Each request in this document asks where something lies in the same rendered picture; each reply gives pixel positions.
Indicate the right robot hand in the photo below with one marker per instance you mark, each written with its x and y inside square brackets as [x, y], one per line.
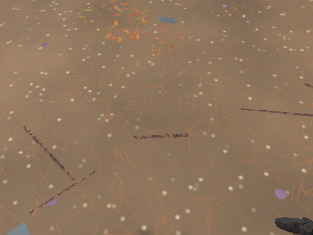
[296, 226]

